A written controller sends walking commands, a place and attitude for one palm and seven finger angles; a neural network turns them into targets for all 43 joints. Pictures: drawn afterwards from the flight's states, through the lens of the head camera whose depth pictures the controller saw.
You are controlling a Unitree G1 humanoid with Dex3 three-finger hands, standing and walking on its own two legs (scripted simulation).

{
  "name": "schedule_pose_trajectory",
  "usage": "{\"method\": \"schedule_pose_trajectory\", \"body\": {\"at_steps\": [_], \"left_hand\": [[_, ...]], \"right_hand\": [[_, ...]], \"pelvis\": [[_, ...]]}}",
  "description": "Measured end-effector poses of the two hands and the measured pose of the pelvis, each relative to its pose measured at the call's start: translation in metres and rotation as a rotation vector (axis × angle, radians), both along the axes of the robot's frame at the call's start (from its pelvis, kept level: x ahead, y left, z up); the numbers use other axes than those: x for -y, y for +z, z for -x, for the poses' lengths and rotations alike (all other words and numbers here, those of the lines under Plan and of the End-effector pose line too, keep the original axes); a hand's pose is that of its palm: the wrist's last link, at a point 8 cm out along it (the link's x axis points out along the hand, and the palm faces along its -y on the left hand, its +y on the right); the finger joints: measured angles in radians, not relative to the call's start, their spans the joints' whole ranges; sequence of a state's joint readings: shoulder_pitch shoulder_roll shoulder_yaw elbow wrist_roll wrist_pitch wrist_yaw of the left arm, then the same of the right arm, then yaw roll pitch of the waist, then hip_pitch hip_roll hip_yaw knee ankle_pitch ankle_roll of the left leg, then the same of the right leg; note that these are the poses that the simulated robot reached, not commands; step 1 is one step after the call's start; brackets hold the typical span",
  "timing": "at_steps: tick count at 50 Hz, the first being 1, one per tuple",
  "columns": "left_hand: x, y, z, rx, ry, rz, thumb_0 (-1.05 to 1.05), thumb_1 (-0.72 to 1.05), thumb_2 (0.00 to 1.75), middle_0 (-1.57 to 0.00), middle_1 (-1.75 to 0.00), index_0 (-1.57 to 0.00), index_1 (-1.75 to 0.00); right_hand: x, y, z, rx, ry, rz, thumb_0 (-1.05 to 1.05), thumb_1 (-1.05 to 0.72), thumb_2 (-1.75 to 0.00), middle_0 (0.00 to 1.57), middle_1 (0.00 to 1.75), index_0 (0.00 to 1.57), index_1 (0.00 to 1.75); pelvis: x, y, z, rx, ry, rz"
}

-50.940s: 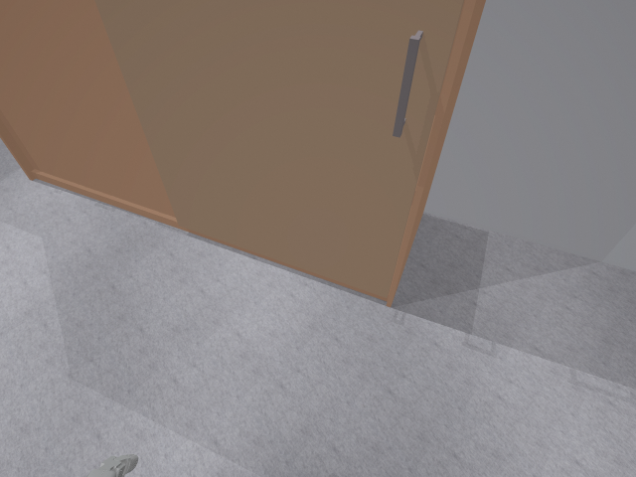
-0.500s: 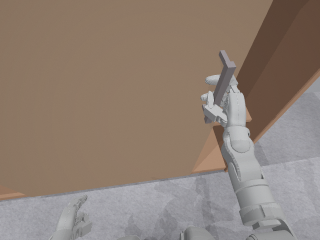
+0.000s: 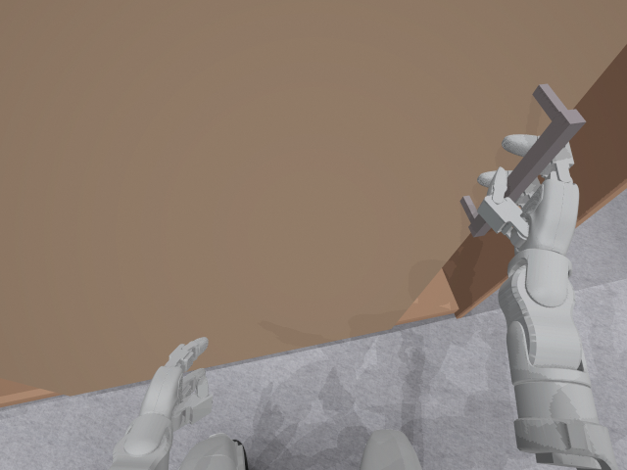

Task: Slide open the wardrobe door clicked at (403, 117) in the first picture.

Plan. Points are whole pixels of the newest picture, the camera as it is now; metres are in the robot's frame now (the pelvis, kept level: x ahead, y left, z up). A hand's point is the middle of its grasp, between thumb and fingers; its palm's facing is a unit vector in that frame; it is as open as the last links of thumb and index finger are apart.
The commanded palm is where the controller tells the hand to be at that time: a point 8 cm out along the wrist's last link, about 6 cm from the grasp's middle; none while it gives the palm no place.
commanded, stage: step sideways, sliding the door along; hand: right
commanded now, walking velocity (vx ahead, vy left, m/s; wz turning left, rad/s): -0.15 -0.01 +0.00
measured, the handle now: (507, 172) +0.41 -0.26 +0.11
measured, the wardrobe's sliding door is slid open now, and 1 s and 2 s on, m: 0.24 0.39 0.62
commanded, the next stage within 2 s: none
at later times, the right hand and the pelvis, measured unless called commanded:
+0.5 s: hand (426, 217) +0.34 -0.14 +0.12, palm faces +0.20 +0.98 +0.09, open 5.8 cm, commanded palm +0.30 -0.12 +0.10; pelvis +0.02 +0.00 +0.04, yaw +4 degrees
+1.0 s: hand (362, 222) +0.34 -0.08 +0.12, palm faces +0.40 +0.91 -0.09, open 6.1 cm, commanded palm +0.30 -0.04 +0.09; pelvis +0.00 +0.13 +0.01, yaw +4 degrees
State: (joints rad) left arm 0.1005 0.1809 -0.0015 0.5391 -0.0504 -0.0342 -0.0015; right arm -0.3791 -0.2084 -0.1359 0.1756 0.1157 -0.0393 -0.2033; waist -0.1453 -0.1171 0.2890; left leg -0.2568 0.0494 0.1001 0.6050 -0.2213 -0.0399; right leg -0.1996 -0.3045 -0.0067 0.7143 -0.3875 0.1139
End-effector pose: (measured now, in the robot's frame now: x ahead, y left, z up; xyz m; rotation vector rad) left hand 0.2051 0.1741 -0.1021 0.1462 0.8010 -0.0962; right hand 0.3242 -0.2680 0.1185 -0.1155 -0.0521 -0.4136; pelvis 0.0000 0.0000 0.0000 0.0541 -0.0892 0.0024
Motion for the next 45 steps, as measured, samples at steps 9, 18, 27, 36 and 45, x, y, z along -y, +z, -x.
{"method": "schedule_pose_trajectory", "body": {"at_steps": [9,18,27,36,45], "left_hand": [[-0.071,0.012,0.003,-0.009,0.151,-0.156,0.01,0.90,0.89,-0.20,-0.29,-0.20,-0.30],[-0.045,0.048,0.002,0.017,0.111,-0.173,0.01,0.91,0.90,-0.20,-0.29,-0.20,-0.30],[-0.012,0.080,-0.012,0.086,0.055,-0.115,0.01,0.90,0.89,-0.21,-0.30,-0.20,-0.30],[-0.041,0.080,0.003,0.092,0.072,-0.094,0.01,0.90,0.89,-0.21,-0.30,-0.21,-0.30],[-0.115,0.051,0.030,0.019,0.116,-0.088,0.01,0.90,0.89,-0.21,-0.30,-0.21,-0.30]], "right_hand": [[-0.025,0.001,0.004,-0.008,-0.026,-0.036,-0.01,-0.79,-0.87,0.37,1.37,0.13,1.40],[-0.054,-0.001,0.012,0.059,0.115,-0.148,0.02,-0.81,-0.85,0.30,1.39,0.22,1.31],[-0.082,0.001,0.015,0.019,0.241,-0.191,0.03,-0.80,-0.83,0.32,1.40,0.27,1.35],[-0.106,0.005,0.016,-0.034,0.259,-0.115,0.02,-0.81,-0.86,0.31,1.40,0.32,1.38],[-0.132,0.006,0.020,-0.036,0.106,-0.095,0.02,-0.80,-0.88,0.32,1.36,0.28,1.39]], "pelvis": [[0.002,0.016,-0.009,-0.065,-0.027,0.053],[0.008,0.024,-0.018,-0.056,-0.004,-0.008],[0.001,0.039,-0.017,-0.061,0.093,-0.063],[-0.024,0.042,-0.011,-0.019,0.106,-0.063],[-0.084,0.034,-0.004,-0.011,0.092,-0.032]]}}
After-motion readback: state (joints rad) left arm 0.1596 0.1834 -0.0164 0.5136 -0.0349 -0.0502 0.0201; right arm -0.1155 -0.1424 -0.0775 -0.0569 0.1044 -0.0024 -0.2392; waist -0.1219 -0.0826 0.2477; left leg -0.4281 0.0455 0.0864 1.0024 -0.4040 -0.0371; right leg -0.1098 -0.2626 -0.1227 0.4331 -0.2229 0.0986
